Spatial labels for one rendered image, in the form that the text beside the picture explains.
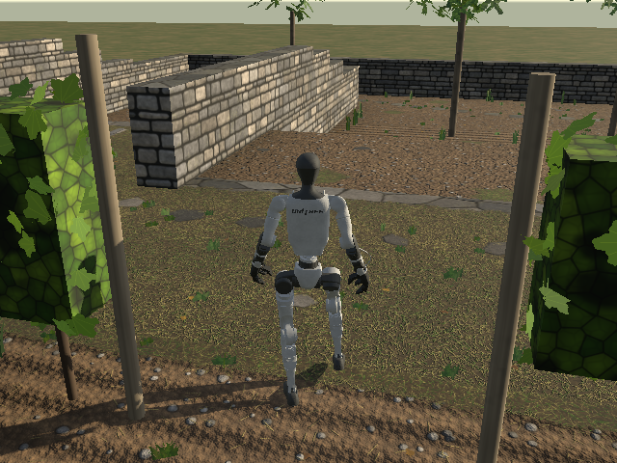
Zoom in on robot left hand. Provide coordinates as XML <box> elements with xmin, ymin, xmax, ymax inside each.
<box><xmin>250</xmin><ymin>264</ymin><xmax>273</xmax><ymax>285</ymax></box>

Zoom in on robot right hand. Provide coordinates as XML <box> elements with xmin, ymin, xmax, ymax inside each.
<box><xmin>348</xmin><ymin>271</ymin><xmax>370</xmax><ymax>294</ymax></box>

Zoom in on left robot forearm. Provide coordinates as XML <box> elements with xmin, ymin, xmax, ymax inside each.
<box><xmin>252</xmin><ymin>231</ymin><xmax>271</xmax><ymax>268</ymax></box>

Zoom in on right robot forearm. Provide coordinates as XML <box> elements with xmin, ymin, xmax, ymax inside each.
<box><xmin>346</xmin><ymin>234</ymin><xmax>367</xmax><ymax>276</ymax></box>

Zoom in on right robot upper arm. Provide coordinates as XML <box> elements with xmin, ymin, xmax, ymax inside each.
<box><xmin>328</xmin><ymin>195</ymin><xmax>355</xmax><ymax>250</ymax></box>

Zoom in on left robot shin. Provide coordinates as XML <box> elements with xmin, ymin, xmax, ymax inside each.
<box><xmin>281</xmin><ymin>329</ymin><xmax>297</xmax><ymax>394</ymax></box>

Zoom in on left robot upper arm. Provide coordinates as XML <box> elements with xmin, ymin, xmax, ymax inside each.
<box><xmin>260</xmin><ymin>195</ymin><xmax>288</xmax><ymax>247</ymax></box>

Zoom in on left robot foot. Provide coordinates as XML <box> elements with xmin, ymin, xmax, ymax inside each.
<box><xmin>283</xmin><ymin>381</ymin><xmax>299</xmax><ymax>407</ymax></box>

